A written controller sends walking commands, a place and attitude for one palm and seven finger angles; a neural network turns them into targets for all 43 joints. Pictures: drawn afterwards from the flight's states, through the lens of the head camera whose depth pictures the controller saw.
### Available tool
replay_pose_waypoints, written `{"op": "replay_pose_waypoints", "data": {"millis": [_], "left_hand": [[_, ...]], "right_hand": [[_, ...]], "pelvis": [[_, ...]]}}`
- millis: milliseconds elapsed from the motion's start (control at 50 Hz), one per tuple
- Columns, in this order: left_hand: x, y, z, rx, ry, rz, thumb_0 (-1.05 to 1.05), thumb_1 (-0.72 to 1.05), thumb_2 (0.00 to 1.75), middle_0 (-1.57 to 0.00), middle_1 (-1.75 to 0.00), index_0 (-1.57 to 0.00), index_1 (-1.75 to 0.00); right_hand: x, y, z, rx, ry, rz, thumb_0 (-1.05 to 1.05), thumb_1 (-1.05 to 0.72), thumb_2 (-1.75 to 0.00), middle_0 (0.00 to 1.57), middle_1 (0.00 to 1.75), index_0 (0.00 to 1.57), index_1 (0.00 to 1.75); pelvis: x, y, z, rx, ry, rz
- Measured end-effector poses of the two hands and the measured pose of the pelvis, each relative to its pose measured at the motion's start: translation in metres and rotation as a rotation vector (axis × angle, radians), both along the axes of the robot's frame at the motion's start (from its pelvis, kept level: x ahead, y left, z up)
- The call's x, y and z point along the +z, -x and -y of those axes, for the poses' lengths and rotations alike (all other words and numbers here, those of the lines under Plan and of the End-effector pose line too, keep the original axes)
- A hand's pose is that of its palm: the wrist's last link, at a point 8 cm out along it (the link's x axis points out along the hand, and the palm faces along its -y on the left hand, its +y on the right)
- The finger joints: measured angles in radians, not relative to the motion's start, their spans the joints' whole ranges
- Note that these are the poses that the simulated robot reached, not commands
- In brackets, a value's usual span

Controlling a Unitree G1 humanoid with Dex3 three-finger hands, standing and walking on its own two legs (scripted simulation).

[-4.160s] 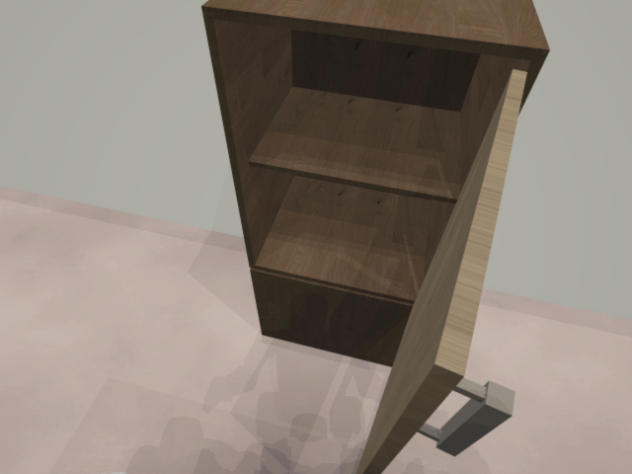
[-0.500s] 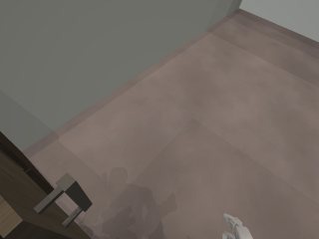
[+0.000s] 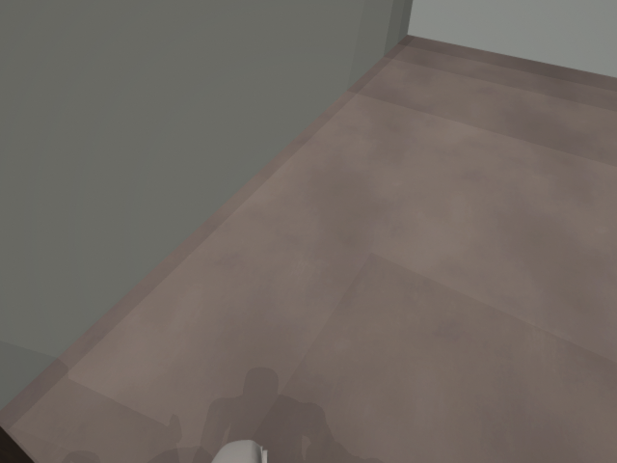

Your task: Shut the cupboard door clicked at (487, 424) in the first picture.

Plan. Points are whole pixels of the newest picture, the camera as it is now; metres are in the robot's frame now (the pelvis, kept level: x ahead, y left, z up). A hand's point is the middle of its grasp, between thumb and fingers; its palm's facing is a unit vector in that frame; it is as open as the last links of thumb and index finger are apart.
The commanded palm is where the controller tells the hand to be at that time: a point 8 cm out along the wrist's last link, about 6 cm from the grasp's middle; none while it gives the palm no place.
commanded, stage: walk to a spot facing it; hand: left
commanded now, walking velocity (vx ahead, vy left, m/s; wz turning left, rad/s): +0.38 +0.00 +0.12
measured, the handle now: out of the picture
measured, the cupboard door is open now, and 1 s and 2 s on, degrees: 100 100 100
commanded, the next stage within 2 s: turn to face it in 1.14 s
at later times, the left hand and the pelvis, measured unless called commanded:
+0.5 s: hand (196, 430) +0.20 +0.21 -0.19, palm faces +0.11 -0.99 -0.12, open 7.4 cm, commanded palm none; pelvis +0.21 +0.05 -0.01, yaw +1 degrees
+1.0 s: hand (237, 299) +0.43 +0.19 -0.17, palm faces +0.12 -0.98 -0.18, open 7.2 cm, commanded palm none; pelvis +0.44 +0.02 +0.00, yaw +4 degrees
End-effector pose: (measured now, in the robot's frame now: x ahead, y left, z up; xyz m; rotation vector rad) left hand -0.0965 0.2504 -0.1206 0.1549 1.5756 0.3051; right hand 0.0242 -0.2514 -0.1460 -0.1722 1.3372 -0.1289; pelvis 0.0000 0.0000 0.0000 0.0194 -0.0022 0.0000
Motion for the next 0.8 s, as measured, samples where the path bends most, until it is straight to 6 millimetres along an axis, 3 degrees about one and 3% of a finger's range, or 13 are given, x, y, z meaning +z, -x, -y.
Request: {"op": "replay_pose_waypoints", "data": {"millis": [80, 200, 280, 360, 420, 520, 600, 720, 800], "left_hand": [[-0.005, -0.025, 0.028, 0.008, 0.071, 0.023, 0.01, 0.91, 0.90, -0.20, -0.30, -0.20, -0.30], [-0.022, -0.081, 0.058, 0.062, 0.160, 0.094, 0.01, 0.91, 0.90, -0.20, -0.30, -0.20, -0.30], [-0.035, -0.119, 0.062, 0.105, 0.205, 0.107, 0.01, 0.91, 0.90, -0.20, -0.30, -0.21, -0.30], [-0.055, -0.157, 0.048, 0.108, 0.239, 0.074, 0.01, 0.90, 0.90, -0.21, -0.30, -0.21, -0.30], [-0.057, -0.202, 0.023, 0.054, 0.222, 0.081, 0.01, 0.91, 0.90, -0.21, -0.30, -0.21, -0.30], [-0.040, -0.307, -0.022, -0.037, 0.137, 0.217, 0.01, 0.91, 0.90, -0.20, -0.30, -0.20, -0.30], [-0.020, -0.388, -0.044, -0.083, 0.067, 0.333, 0.01, 0.92, 0.90, -0.20, -0.30, -0.20, -0.30], [-0.003, -0.491, -0.040, -0.171, 0.011, 0.418, 0.01, 0.92, 0.90, -0.20, -0.30, -0.20, -0.30], [-0.010, -0.537, -0.022, -0.190, -0.003, 0.466, 0.01, 0.92, 0.90, -0.20, -0.30, -0.20, -0.30]], "right_hand": [[0.008, -0.058, -0.017, 0.012, -0.044, 0.083, 0.01, -0.91, -0.89, 0.20, 0.30, 0.20, 0.30], [0.013, -0.148, -0.051, 0.076, -0.086, 0.163, 0.01, -0.91, -0.89, 0.20, 0.30, 0.20, 0.30], [0.013, -0.212, -0.076, 0.130, -0.086, 0.206, 0.01, -0.90, -0.89, 0.20, 0.30, 0.20, 0.30], [0.004, -0.266, -0.095, 0.136, -0.056, 0.284, 0.01, -0.90, -0.89, 0.20, 0.30, 0.20, 0.30], [0.003, -0.272, -0.096, 0.080, -0.038, 0.277, 0.01, -0.90, -0.89, 0.20, 0.30, 0.21, 0.30], [0.013, -0.262, -0.072, -0.030, 0.037, 0.201, -0.03, -0.95, -0.89, 0.20, 0.30, 0.21, 0.30], [0.011, -0.247, -0.058, -0.047, 0.044, 0.063, -0.02, -0.94, -0.89, 0.20, 0.30, 0.20, 0.30], [-0.003, -0.242, -0.048, -0.102, -0.007, -0.098, 0.00, -0.92, -0.89, 0.20, 0.30, 0.20, 0.30], [-0.020, -0.261, -0.039, -0.107, -0.044, -0.172, 0.00, -0.91, -0.89, 0.20, 0.30, 0.20, 0.30]], "pelvis": [[0.006, -0.031, 0.003, 0.003, 0.008, 0.000], [0.003, -0.081, -0.005, 0.035, 0.030, 0.009], [-0.005, -0.120, -0.019, 0.059, 0.038, 0.016], [-0.023, -0.162, -0.041, 0.058, 0.042, 0.022], [-0.023, -0.184, -0.049, 0.039, 0.020, 0.031], [-0.009, -0.222, -0.054, 0.023, 0.007, 0.019], [-0.001, -0.255, -0.052, 0.023, 0.005, 0.009], [-0.005, -0.312, -0.033, 0.015, -0.009, 0.006], [-0.018, -0.350, -0.016, 0.025, 0.002, 0.013]]}}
